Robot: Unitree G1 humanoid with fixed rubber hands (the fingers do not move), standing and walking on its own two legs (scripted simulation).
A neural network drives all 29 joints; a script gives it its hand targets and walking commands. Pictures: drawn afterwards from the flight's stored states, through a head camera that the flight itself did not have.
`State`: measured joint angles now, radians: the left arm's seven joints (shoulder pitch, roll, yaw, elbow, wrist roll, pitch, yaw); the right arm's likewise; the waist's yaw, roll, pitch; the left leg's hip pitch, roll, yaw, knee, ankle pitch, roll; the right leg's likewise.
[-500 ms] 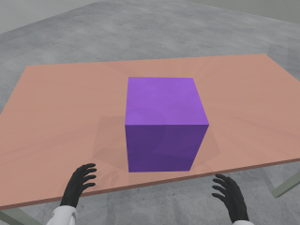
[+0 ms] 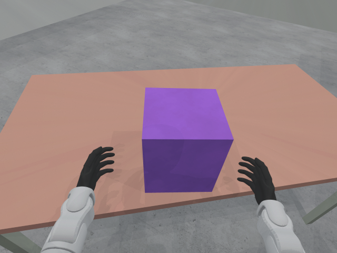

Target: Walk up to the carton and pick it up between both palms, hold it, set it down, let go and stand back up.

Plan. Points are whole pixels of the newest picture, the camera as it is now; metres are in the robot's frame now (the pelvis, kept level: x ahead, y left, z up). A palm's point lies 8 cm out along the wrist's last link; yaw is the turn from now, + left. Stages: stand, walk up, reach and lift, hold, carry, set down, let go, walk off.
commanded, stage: reach and lift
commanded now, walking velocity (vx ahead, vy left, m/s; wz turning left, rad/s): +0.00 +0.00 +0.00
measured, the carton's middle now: (179, 141) +0.44 +0.00 +0.00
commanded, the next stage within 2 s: none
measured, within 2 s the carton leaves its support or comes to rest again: neither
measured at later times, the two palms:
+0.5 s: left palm (87, 140) +0.33 +0.22 +0.10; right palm (258, 150) +0.35 -0.19 +0.10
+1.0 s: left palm (93, 102) +0.40 +0.22 +0.16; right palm (260, 114) +0.42 -0.19 +0.15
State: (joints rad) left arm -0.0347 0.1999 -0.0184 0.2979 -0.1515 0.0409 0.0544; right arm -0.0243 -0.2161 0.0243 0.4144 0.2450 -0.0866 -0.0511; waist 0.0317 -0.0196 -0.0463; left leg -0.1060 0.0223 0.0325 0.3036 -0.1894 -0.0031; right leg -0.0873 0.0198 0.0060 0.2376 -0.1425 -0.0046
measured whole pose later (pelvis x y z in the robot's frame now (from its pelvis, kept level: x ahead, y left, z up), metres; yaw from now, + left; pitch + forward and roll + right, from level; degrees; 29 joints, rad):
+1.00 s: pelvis -0.01 +0.00 +0.00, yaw +1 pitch +7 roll -1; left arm -0.83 0.30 0.08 0.81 -0.22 0.28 0.05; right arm -0.86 -0.31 0.04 0.91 0.33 0.22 -0.10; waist 0.01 0.00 -0.14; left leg -0.28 0.02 0.01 0.31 -0.15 0.00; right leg -0.25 0.02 -0.01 0.25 -0.11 -0.01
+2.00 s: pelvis -0.03 +0.00 -0.02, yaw +0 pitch +25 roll -1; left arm -1.07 0.28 -0.06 1.53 -0.35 -0.35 0.05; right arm -1.04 -0.26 0.10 1.38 0.35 -0.20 -0.03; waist -0.02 0.01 -0.28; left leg -0.73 0.01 0.02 0.44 -0.14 0.00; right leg -0.72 0.01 0.00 0.40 -0.11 0.00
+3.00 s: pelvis +0.02 -0.01 +0.00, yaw +6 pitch +10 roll +0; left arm -0.78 -0.08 0.58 0.85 0.43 -0.09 -0.06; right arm -0.70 0.13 -0.58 0.76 -0.46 -0.11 -0.02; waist -0.05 -0.01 -0.05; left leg -0.25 0.00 -0.07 0.16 -0.09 -0.01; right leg -0.20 0.00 -0.09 0.11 -0.09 -0.01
